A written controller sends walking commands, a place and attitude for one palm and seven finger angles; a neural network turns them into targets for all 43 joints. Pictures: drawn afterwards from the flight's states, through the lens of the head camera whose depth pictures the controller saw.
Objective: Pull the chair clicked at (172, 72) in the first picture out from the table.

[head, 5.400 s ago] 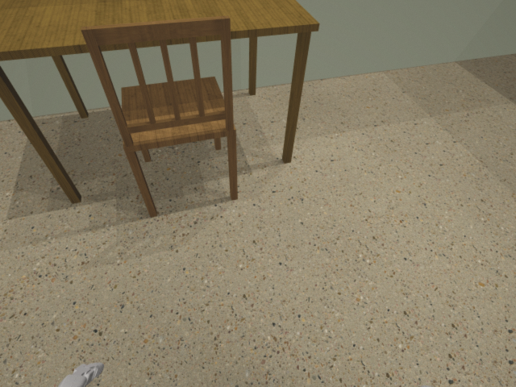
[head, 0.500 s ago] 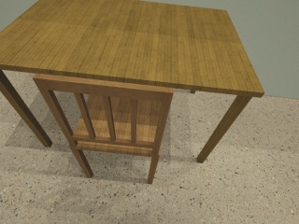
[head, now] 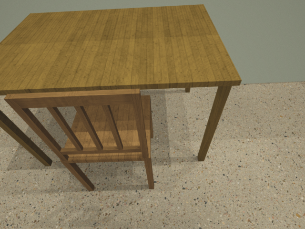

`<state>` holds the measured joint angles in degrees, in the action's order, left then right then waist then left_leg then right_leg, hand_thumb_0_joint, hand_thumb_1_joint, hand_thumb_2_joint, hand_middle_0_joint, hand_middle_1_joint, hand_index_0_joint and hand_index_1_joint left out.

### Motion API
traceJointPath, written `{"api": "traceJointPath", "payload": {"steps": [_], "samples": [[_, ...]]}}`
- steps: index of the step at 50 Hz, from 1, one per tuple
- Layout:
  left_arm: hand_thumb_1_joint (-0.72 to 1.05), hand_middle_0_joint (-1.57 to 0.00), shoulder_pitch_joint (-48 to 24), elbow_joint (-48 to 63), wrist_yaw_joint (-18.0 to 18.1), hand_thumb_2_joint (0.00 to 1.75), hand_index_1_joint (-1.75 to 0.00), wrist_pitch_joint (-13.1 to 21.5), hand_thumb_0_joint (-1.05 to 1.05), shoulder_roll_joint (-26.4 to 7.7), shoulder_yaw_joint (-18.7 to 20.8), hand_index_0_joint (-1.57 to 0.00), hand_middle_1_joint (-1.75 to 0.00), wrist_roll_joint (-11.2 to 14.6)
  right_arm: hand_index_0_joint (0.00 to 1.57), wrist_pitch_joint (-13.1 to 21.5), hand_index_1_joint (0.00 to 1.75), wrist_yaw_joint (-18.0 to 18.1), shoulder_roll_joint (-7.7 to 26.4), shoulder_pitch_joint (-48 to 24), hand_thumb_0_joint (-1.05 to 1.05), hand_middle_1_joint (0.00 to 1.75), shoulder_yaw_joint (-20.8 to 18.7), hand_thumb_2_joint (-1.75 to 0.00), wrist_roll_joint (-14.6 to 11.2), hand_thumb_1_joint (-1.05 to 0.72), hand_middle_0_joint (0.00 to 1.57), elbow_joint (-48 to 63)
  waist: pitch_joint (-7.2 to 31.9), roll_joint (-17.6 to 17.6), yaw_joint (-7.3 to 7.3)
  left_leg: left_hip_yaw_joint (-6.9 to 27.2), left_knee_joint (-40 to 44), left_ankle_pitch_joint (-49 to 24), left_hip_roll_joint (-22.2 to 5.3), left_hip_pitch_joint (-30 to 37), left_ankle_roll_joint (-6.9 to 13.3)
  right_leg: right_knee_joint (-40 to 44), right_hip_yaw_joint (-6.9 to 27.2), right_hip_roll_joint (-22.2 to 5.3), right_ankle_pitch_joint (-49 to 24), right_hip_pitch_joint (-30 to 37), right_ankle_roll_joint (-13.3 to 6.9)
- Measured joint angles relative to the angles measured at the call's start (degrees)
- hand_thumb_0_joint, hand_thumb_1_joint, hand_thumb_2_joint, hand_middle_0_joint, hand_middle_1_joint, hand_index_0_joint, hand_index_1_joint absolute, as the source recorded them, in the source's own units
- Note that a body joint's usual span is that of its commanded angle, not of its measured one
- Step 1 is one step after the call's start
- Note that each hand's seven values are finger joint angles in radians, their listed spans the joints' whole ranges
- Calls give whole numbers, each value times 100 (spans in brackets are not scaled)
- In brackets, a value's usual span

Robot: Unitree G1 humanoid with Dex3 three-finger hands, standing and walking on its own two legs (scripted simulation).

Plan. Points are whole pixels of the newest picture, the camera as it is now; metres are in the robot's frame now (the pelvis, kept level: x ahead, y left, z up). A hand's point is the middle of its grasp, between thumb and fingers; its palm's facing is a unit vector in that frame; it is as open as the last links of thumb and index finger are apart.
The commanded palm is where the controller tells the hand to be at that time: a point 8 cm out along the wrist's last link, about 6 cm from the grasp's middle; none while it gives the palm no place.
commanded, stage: come to a stop and stand still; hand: left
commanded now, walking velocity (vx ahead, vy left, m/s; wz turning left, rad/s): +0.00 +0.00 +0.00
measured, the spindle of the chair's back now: (90, 129) +0.47 +0.26 -0.10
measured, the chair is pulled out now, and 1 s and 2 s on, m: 0.00 0.00 0.00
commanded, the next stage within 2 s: look again from close up in 0.50 s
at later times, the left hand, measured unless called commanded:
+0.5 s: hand out of the picture -0.05 +0.13 -0.17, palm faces +0.07 -0.99 -0.16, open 7.3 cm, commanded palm none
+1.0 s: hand out of the picture +0.02 +0.22 -0.18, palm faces +0.05 -0.98 -0.21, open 7.4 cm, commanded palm none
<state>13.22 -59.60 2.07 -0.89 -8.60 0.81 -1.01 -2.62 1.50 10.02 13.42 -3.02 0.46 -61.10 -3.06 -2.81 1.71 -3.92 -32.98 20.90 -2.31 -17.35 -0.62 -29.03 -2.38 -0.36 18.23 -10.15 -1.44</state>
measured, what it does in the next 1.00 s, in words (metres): stands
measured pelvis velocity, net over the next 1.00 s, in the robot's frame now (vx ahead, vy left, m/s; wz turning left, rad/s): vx -0.01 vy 0.03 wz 0.01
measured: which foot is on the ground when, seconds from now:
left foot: down 0.00-1.00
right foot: down 0.00-1.00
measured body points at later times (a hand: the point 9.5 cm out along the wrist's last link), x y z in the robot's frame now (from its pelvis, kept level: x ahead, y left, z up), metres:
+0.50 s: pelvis -0.02 -0.02 +0.01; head -0.02 -0.03 +0.45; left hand -0.05 +0.18 -0.16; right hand -0.06 -0.23 -0.16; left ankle +0.00 +0.13 -0.74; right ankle -0.03 -0.10 -0.74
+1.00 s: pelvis -0.01 +0.03 +0.00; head -0.03 +0.05 +0.44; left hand +0.02 +0.27 -0.16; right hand +0.04 -0.20 -0.15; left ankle +0.00 +0.13 -0.74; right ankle -0.03 -0.10 -0.74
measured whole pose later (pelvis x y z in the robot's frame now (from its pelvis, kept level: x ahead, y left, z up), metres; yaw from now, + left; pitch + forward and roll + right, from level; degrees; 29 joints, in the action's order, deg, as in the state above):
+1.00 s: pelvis -0.01 +0.03 +0.00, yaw +0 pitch -2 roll -1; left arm 15.7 -57.8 2.4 0.2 -10.7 0.5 -0.7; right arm 1.0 2.0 9.6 14.2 -0.5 0.9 -58.8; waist -0.3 0.4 -0.1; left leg -2.3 -33.3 17.0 -0.4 -14.2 1.7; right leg -30.4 -2.2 -1.5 17.7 -10.4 1.3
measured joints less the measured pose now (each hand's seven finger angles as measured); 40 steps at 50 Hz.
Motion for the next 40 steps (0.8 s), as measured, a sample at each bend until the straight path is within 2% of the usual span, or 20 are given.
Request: {"api": "traceJointPath", "payload": {"steps": [3, 5, 7, 10, 14, 30, 35, 40], "samples": [[93, -20, 78, -123, 39, 90, -30, 28, 0, 25, -6, -20, -29, 34, 20, 3, 30, 5, -49, 156, 0, 30, 63, -90, -2, -91, 19, -158, 94, 32, 12, 173, 6, -143, -13, 206, -37, 100, -23, 78, -76, 81, -82], [93, -20, 106, -198, 35, 90, -30, 42, 1, 27, -4, -20, -30, 65, 20, 36, 30, 22, -75, 264, 0, 30, 103, -90, -3, -91, 19, -266, 155, 21, 19, 266, 273, -549, -70, 452, -41, 73, -82, 168, -58, 98, -117], [94, -20, 72, -284, 37, 90, -30, 35, 1, 4, 9, -20, -30, 88, 20, 77, 30, 55, -135, 321, 0, 30, 140, -90, 1, -91, 19, -409, 158, 76, 25, 337, 485, -636, -98, 606, -143, 23, -147, 201, -25, 118, -141], [95, -20, 55, -349, 35, 90, -30, 31, 1, -37, 28, -20, -30, 104, 20, 107, 30, 77, -246, 356, 0, 30, 220, -90, 13, -91, 19, -537, 107, 227, -67, 311, 672, -736, -104, 725, -244, 169, -124, 208, -139, 204, -175], [94, -20, 109, -430, -3, 90, -30, 40, 1, 0, 3, -20, -29, 117, 20, 136, 30, 85, -292, 365, 0, 30, 265, -90, 18, -91, 19, -590, 33, 226, -116, 315, 856, -904, -153, 768, -260, 395, -128, 265, -328, 262, -199], [91, -20, 595, -662, -54, 90, -30, 64, 0, 291, -17, -20, -29, 100, 20, 211, 30, 95, -349, 473, 0, 30, 285, -90, 30, -91, 19, -567, 66, 269, -189, 296, 955, -997, -118, 664, -202, 552, -110, 235, -456, 183, -151], [91, -20, 636, -374, -56, 90, -30, 190, 0, 206, -119, -20, -30, 33, 20, 258, 30, 42, -214, 485, 0, 30, 208, -90, 80, -91, 19, -135, 91, 135, -99, 415, 298, -694, -101, 205, -118, 184, -219, 209, -263, -93, -100], [91, -20, 593, -188, 17, 90, -30, 175, 0, 37, -54, -20, -30, 18, 20, 294, 30, 43, -111, 427, 0, 30, 174, -90, 66, -91, 19, 34, 318, 165, -99, 402, -59, -420, -10, 122, -29, -84, -205, 107, -44, -129, 18]]}}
